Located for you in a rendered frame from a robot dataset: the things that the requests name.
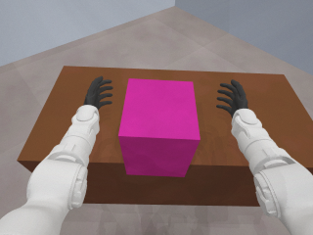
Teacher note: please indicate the robot right forearm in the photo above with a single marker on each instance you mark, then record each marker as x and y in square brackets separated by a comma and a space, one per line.
[254, 142]

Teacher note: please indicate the left robot upper arm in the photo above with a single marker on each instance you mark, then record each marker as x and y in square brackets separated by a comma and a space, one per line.
[56, 188]

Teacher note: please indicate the left robot hand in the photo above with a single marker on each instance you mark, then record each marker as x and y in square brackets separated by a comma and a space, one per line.
[93, 96]

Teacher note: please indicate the robot left forearm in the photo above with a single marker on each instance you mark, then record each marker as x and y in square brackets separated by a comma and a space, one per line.
[77, 144]

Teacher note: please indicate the right robot upper arm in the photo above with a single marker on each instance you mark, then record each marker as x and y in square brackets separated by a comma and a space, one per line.
[286, 192]

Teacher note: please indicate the carton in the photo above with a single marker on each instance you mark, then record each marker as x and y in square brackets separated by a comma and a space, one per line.
[159, 129]

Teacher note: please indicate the right robot hand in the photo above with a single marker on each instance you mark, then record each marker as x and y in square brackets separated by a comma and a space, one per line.
[238, 97]

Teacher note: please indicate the pedestal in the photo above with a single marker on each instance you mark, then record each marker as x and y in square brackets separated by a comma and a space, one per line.
[218, 174]

